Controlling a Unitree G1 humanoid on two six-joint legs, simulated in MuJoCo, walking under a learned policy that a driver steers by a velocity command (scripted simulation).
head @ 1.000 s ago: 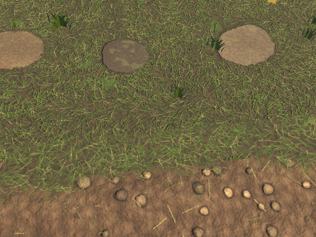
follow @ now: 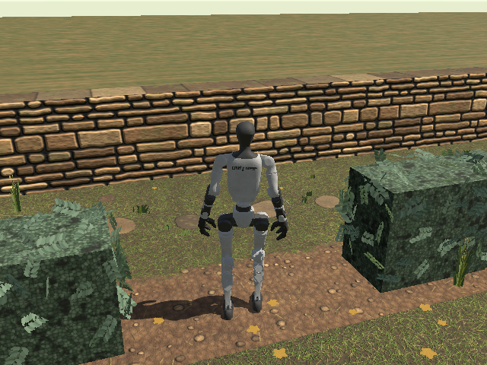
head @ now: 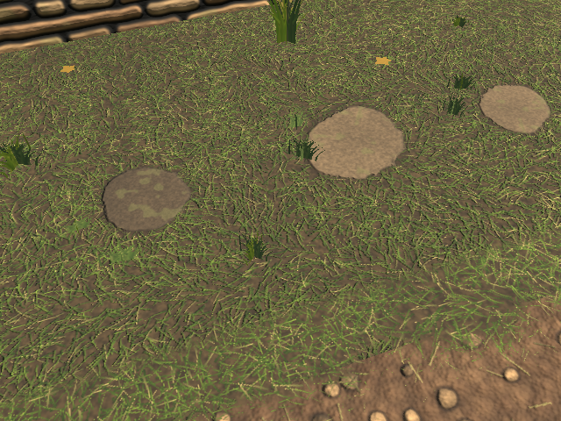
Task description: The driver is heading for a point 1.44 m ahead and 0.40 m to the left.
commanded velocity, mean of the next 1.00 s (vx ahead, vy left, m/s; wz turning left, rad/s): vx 0.45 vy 0.00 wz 0.43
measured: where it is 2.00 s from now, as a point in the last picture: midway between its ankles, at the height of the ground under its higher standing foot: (189, 277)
